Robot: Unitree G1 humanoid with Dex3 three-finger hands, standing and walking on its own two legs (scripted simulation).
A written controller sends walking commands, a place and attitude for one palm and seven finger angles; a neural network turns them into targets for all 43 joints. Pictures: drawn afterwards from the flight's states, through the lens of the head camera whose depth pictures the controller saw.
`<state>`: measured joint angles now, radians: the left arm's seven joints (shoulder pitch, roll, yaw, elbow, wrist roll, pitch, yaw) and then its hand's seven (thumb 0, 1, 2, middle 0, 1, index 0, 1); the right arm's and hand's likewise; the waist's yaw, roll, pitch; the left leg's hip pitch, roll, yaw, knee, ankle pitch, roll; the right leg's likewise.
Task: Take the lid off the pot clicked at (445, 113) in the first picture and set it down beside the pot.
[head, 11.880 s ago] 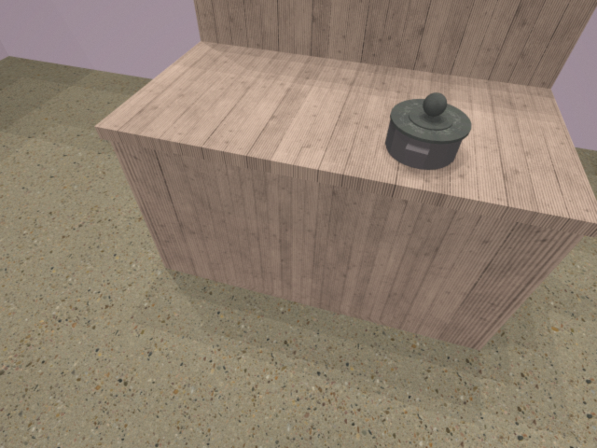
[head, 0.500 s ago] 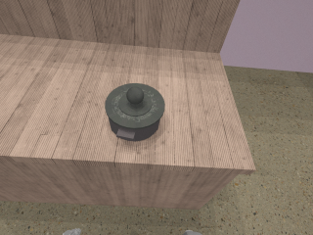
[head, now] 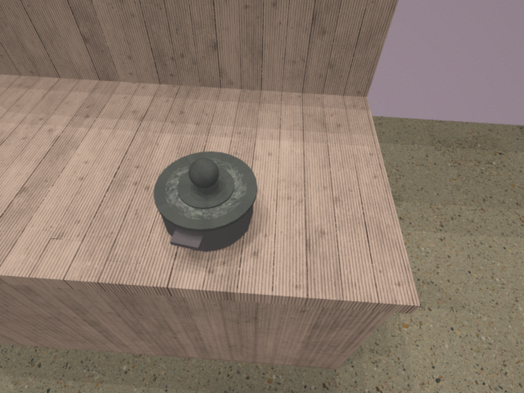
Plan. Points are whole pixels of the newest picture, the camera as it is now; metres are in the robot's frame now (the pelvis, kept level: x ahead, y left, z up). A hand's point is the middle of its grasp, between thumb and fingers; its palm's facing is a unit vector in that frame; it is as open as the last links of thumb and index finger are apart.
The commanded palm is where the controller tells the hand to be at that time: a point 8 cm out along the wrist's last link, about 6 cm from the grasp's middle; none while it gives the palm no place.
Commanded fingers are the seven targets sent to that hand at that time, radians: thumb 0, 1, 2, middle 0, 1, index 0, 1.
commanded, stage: come to a stop and stand still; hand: left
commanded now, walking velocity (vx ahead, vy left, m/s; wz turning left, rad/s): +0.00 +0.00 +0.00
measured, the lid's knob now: (203, 173) +0.46 +0.15 +0.06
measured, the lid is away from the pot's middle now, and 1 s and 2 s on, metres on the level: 0.00 0.00 0.00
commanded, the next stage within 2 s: look again from close up in 0.68 s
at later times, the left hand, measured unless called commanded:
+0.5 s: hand out of the picture +0.04 +0.20 -0.17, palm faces -0.01 -0.98 -0.21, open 7.4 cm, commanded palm none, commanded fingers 0.00 0.90 0.90 -0.20 -0.30 -0.20 -0.30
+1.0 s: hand out of the picture +0.02 +0.19 -0.18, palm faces -0.01 -0.99 -0.17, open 7.4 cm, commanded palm none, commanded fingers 0.00 0.90 0.90 -0.20 -0.30 -0.20 -0.30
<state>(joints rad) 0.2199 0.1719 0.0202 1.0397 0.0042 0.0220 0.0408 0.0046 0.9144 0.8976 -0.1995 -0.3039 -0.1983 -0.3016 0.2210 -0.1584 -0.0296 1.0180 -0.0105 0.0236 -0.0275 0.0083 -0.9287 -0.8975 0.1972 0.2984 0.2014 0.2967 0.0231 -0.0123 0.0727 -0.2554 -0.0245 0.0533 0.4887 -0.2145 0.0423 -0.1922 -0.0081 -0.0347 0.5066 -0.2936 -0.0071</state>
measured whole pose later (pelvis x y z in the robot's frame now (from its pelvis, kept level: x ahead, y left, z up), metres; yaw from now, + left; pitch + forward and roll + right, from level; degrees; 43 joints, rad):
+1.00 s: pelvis +0.03 +0.02 +0.00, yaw -1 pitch +0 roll +0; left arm 0.33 0.17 -0.02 1.06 0.01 -0.01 0.04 0.00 0.91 0.90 -0.20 -0.30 -0.20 -0.30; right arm 0.27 -0.15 0.01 1.08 0.00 -0.03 -0.02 0.01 -0.93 -0.90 0.20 0.30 0.20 0.30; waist 0.01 -0.03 0.04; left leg -0.23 -0.04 0.07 0.48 -0.25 0.07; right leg -0.16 -0.02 -0.01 0.45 -0.30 0.02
